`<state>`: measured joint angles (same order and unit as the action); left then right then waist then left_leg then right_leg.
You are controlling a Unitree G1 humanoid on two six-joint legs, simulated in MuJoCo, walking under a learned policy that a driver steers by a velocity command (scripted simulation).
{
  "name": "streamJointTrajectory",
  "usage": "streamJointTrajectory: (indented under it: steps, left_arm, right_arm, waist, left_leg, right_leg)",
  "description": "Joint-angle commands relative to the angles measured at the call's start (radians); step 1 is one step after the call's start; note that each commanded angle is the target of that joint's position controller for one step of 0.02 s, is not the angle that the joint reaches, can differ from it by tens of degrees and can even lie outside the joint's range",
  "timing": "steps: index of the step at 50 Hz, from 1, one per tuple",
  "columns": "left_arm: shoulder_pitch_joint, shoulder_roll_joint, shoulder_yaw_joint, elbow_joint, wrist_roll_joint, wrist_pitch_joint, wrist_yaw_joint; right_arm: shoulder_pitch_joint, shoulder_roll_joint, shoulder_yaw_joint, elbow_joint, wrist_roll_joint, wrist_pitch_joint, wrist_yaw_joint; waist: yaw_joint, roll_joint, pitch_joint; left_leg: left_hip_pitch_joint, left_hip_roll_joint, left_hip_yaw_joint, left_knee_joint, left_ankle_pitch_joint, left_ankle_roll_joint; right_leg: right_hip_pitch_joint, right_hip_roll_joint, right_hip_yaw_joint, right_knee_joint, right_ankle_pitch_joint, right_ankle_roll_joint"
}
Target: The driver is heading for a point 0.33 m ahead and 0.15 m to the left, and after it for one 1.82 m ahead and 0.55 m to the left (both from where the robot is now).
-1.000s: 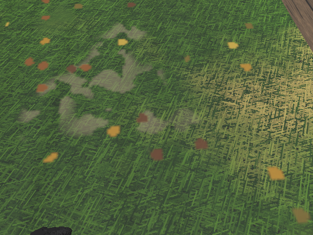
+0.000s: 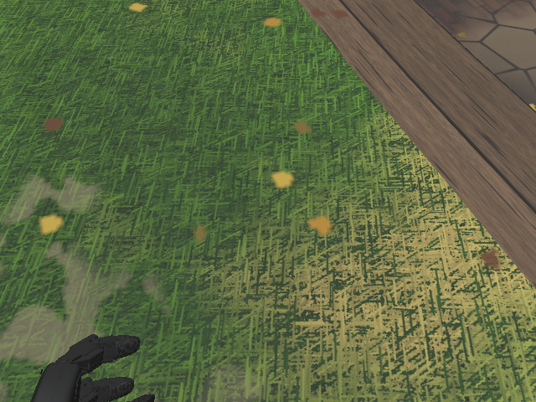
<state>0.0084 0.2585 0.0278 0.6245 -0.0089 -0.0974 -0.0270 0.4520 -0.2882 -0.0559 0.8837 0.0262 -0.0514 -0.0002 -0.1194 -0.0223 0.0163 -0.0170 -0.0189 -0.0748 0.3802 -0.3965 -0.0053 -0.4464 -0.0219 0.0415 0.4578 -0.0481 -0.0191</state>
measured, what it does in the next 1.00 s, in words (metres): walks ahead, turning left: left foot, then right foot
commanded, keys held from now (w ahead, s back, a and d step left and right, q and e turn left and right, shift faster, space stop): w+q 0.32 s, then q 0.56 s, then no key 0.12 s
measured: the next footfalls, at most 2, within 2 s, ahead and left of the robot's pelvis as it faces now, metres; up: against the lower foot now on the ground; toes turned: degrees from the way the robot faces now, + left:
left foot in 0.48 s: +0.38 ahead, +0.17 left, +0.00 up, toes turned +19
right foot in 0.96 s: +0.50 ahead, -0.02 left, +0.00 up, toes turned +38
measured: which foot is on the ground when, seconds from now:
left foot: down 0.00-0.02, up 0.04-0.46, down 0.48-0.98, up 1.00-1.00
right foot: down 0.00-0.50, up 0.52-0.94, down 0.96-1.00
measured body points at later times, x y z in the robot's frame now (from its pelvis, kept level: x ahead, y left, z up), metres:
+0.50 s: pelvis +0.25 +0.04 -0.01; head +0.28 +0.06 +0.43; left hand +0.20 +0.34 -0.14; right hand +0.52 -0.14 -0.09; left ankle +0.35 +0.16 -0.73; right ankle +0.12 -0.13 -0.72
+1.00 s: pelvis +0.37 +0.05 +0.00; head +0.39 +0.06 +0.45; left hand +0.34 +0.37 -0.09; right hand +0.66 -0.10 -0.09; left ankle +0.35 +0.16 -0.72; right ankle +0.47 -0.04 -0.73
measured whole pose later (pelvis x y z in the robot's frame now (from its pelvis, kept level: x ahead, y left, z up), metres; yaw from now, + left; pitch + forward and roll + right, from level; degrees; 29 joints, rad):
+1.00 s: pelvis +0.37 +0.05 +0.00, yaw +34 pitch +2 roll +0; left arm 0.15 0.28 0.05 0.74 0.02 -0.03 0.01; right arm 0.16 -0.32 -0.07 0.63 0.01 0.05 -0.03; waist -0.01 0.03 0.01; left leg -0.39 -0.14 -0.20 0.64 -0.32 0.03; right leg -0.35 0.02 0.07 0.54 -0.23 0.02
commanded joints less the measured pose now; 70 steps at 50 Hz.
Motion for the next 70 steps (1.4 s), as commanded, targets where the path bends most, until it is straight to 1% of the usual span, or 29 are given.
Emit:
streamJointTrajectory:
  steps: [1,2,3,6,11,18,21,24,25,26,27,28,29,33,41,47,48,49,50,51,52,54,58,60,63,64,65,66,70]
  left_arm:
    - [0.397,0.288,0.105,0.02,0.031,-0.002,0.026]
    - [0.429,0.259,0.098,0.04,0.023,0.009,0.02]
    - [0.376,0.186,0.077,0.041,0.012,0.01,0.019]
    - [0.216,0.091,0.047,0.049,0.016,0.003,0.014]
    - [0.178,0.124,0.068,0.093,0.022,-0.022,0.02]
    - [0.228,0.191,0.087,0.144,0.005,0.003,0.039]
    - [0.232,0.229,0.099,0.153,-0.016,0.029,0.05]
    - [0.224,0.213,0.092,0.142,-0.03,0.044,0.056]
    - [0.29,0.106,0.058,0.117,0.034,0.04,0.048]
    - [0.396,0.096,0.038,0.097,0.035,0.029,0.035]
    - [0.299,0.194,0.061,0.109,0.006,0.025,0.029]
    - [0.221,0.191,0.06,0.077,-0.013,0.028,0.033]
    - [0.207,0.173,0.058,0.09,0.0,0.035,0.049]
    - [0.244,0.163,0.061,0.098,0.021,0.073,0.067]
    - [0.119,0.134,0.048,0.059,0.015,0.086,0.065]
    - [0.165,0.138,0.054,0.065,0.01,0.054,0.039]
    - [0.178,0.158,0.06,0.065,0.02,0.05,0.036]
    - [0.164,0.222,0.069,0.046,0.04,0.054,0.04]
    - [0.152,0.255,0.078,0.062,0.065,0.064,0.04]
    - [0.144,0.204,0.068,0.043,0.054,0.062,0.04]
    - [0.132,0.182,0.063,0.04,0.041,0.062,0.042]
    - [0.097,0.157,0.054,0.041,0.013,0.065,0.044]
    - [0.09,0.114,0.037,0.062,0.017,0.085,0.041]
    - [0.142,0.139,0.043,0.082,0.01,0.095,0.035]
    - [0.174,0.188,0.054,0.09,-0.015,0.094,0.032]
    - [0.174,0.184,0.051,0.085,-0.007,0.082,0.028]
    - [0.178,0.148,0.042,0.068,0.002,0.067,0.019]
    - [0.143,0.129,0.036,0.068,-0.003,0.062,0.019]
    - [0.133,0.148,0.057,0.056,-0.003,0.095,0.026]
  right_arm:
    - [-0.023,-0.03,0.009,-0.113,-0.02,-0.024,-0.005]
    - [0.019,-0.042,0.011,-0.12,0.003,-0.035,-0.006]
    - [-0.039,-0.136,-0.017,-0.119,0.021,-0.033,-0.007]
    - [-0.13,-0.116,-0.028,-0.135,0.002,-0.009,-0.006]
    - [-0.171,-0.055,-0.02,-0.171,-0.004,0.027,0.002]
    - [-0.381,-0.038,-0.005,-0.253,-0.012,0.016,0.048]
    - [-0.375,-0.077,-0.024,-0.285,-0.02,0.021,0.063]
    - [-0.095,-0.192,-0.087,-0.224,-0.023,0.03,0.044]
    - [-0.067,-0.29,-0.102,-0.223,-0.02,0.04,0.015]
    - [-0.136,-0.337,-0.096,-0.292,-0.041,0.031,0.022]
    - [-0.141,-0.259,-0.081,-0.311,-0.032,0.029,0.034]
    - [-0.189,-0.219,-0.069,-0.307,-0.023,0.022,0.036]
    - [-0.234,-0.189,-0.062,-0.3,-0.011,0.023,0.032]
    - [-0.31,-0.173,-0.058,-0.323,-0.039,0.034,0.01]
    - [-0.308,-0.185,-0.064,-0.327,-0.022,0.075,-0.032]
    - [-0.311,-0.152,-0.051,-0.328,-0.013,0.092,-0.027]
    - [-0.282,-0.126,-0.042,-0.321,-0.011,0.094,-0.029]
    - [-0.223,-0.072,-0.025,-0.316,-0.028,0.093,-0.027]
    - [-0.231,-0.108,-0.037,-0.345,-0.019,0.084,-0.027]
    - [-0.236,-0.186,-0.058,-0.327,-0.034,0.076,-0.03]
    - [-0.242,-0.207,-0.071,-0.307,-0.022,0.079,-0.029]
    - [-0.232,-0.158,-0.062,-0.28,-0.024,0.099,-0.037]
    - [-0.275,-0.038,-0.016,-0.281,-0.025,0.1,-0.027]
    - [-0.307,-0.03,-0.013,-0.28,-0.024,0.094,-0.021]
    - [-0.259,-0.104,-0.036,-0.247,-0.024,0.087,-0.024]
    - [-0.237,-0.149,-0.045,-0.253,-0.033,0.086,-0.034]
    - [-0.234,-0.219,-0.064,-0.245,-0.043,0.092,-0.043]
    - [-0.226,-0.189,-0.065,-0.234,-0.047,0.096,-0.038]
    - [-0.289,-0.145,-0.054,-0.251,-0.039,0.076,-0.048]
  waist:
    - [0.239,-0.127,-0.327]
    - [0.226,-0.284,-0.392]
    - [0.227,-0.171,-0.239]
    - [0.15,-0.106,-0.035]
    - [0.108,-0.051,0.019]
    - [0.171,-0.009,0.076]
    - [0.144,-0.049,0.029]
    - [-0.01,-0.004,-0.136]
    - [0.048,0.251,-0.218]
    - [0.116,0.315,-0.429]
    - [0.032,0.105,-0.459]
    - [0.05,0.087,-0.319]
    - [0.086,0.02,-0.209]
    - [0.156,0.095,-0.157]
    - [0.116,0.143,-0.136]
    - [0.137,0.181,-0.143]
    - [0.138,0.149,-0.138]
    - [0.093,-0.051,-0.153]
    - [0.071,-0.283,-0.086]
    - [0.108,-0.204,-0.095]
    - [0.11,-0.134,-0.088]
    - [0.101,-0.095,-0.069]
    - [0.112,-0.157,-0.093]
    - [0.145,-0.198,-0.092]
    - [0.125,-0.16,-0.072]
    - [0.122,-0.098,-0.101]
    - [0.153,0.072,-0.119]
    - [0.123,0.172,-0.121]
    - [0.113,0.247,-0.027]
  left_leg:
    - [-0.53,0.014,0.005,0.568,0.133,0.033]
    - [-0.697,-0.003,-0.028,0.774,-0.203,0.021]
    - [-0.767,0.051,-0.059,0.861,-0.14,0.023]
    - [-0.705,0.138,-0.031,0.794,0.051,0.015]
    - [-0.679,0.161,-0.031,0.675,0.215,-0.014]
    - [-0.613,0.122,0.074,0.302,0.435,0.018]
    - [-0.537,0.065,0.126,0.25,0.339,0.054]
    - [-0.123,-0.032,0.141,0.121,0.459,0.136]
    - [0.145,0.189,-0.15,0.173,0.918,0.21]
    - [0.353,0.423,-0.637,0.104,0.91,0.456]
    - [0.304,0.374,-0.551,0.044,0.8,0.409]
    - [0.185,0.322,-0.422,0.024,0.702,0.36]
    - [0.044,0.266,-0.343,0.005,0.629,0.309]
    - [-0.247,0.195,-0.246,-0.049,0.668,0.287]
    - [-0.286,0.133,-0.313,-0.05,0.246,0.231]
    - [-0.225,0.122,-0.383,0.078,0.402,0.187]
    - [-0.263,0.084,-0.358,0.125,0.332,0.142]
    - [-0.346,-0.02,-0.23,0.311,0.049,0.077]
    - [-0.505,-0.136,-0.08,0.445,-0.22,0.024]
    - [-0.522,-0.087,-0.11,0.637,-0.242,-0.017]
    - [-0.532,-0.085,-0.114,0.724,-0.191,-0.032]
    - [-0.544,-0.071,-0.114,0.766,-0.114,-0.067]
    - [-0.372,-0.01,-0.001,0.445,-0.06,-0.096]
    - [-0.288,-0.01,0.034,0.245,-0.022,-0.097]
    - [-0.114,-0.011,0.034,-0.039,0.252,-0.038]
    - [-0.021,0.065,-0.016,-0.001,0.35,-0.003]
    - [0.013,0.152,-0.071,0.064,0.459,0.063]
    - [-0.05,0.184,-0.106,0.03,0.369,0.123]
    - [-0.111,0.315,-0.189,-0.012,0.491,0.199]
  right_leg:
    - [0.826,-0.322,0.362,0.01,-0.072,-0.167]
    - [0.85,-0.419,0.651,-0.111,-0.273,-0.246]
    - [0.727,-0.378,0.563,-0.148,-0.374,-0.214]
    - [0.414,-0.266,0.256,-0.244,-0.194,-0.164]
    - [0.311,-0.252,0.033,-0.332,0.042,-0.18]
    - [0.379,-0.233,-0.181,-0.299,0.222,-0.132]
    - [0.461,-0.246,-0.216,-0.153,0.51,-0.093]
    - [0.353,-0.164,-0.257,0.313,0.537,-0.005]
    - [0.069,-0.067,-0.256,0.652,-0.251,0.06]
    - [-0.181,0.091,-0.064,0.966,-0.709,0.103]
    - [-0.205,0.03,0.068,0.983,-0.625,0.083]
    - [-0.247,0.002,0.047,0.925,-0.531,0.065]
    - [-0.246,-0.037,0.039,0.846,-0.459,0.068]
    - [-0.076,-0.035,0.033,0.695,-0.357,0.085]
    - [-0.054,0.017,0.067,0.373,-0.211,0.116]
    - [0.133,0.033,0.039,0.03,-0.148,0.065]
    - [0.22,-0.024,0.071,-0.07,-0.035,0.035]
    - [0.308,-0.227,0.261,-0.123,0.112,-0.041]
    - [0.281,-0.355,0.456,-0.144,0.262,-0.218]
    - [0.271,-0.374,0.481,-0.145,0.245,-0.274]
    - [0.275,-0.322,0.393,-0.123,0.232,-0.243]
    - [0.291,-0.249,0.284,-0.097,0.215,-0.189]
    - [0.284,-0.147,0.142,-0.082,0.247,-0.155]
    - [0.3,-0.143,0.177,-0.074,0.225,-0.164]
    - [0.231,-0.134,0.234,-0.057,0.16,-0.125]
    - [0.162,-0.123,0.232,-0.036,0.087,-0.083]
    - [0.079,-0.041,0.141,0.024,-0.024,-0.032]
    - [0.077,0.026,0.04,0.094,-0.183,0.015]
    - [-0.024,0.022,-0.016,0.346,-0.411,0.038]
